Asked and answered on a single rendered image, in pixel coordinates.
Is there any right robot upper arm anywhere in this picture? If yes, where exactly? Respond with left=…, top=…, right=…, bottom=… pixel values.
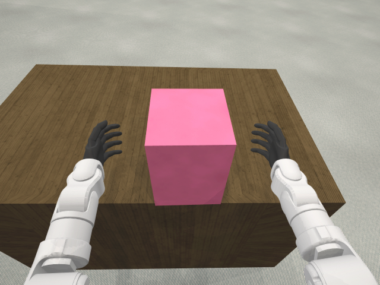
left=304, top=254, right=375, bottom=285

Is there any right robot hand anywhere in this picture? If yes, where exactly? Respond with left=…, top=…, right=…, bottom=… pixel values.
left=251, top=121, right=290, bottom=168

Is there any left robot upper arm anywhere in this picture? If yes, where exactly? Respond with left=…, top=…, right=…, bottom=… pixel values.
left=27, top=272, right=90, bottom=285

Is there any left robot hand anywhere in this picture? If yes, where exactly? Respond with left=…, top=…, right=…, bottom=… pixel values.
left=83, top=120, right=122, bottom=166

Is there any right robot forearm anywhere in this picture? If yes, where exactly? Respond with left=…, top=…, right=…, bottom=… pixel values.
left=270, top=159, right=379, bottom=285

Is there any left robot forearm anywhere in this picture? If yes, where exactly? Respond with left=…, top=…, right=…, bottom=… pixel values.
left=23, top=159, right=105, bottom=285

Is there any carton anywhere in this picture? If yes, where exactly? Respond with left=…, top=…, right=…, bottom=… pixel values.
left=145, top=88, right=236, bottom=206

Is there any pedestal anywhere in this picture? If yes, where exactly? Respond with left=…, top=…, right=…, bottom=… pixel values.
left=0, top=64, right=346, bottom=270

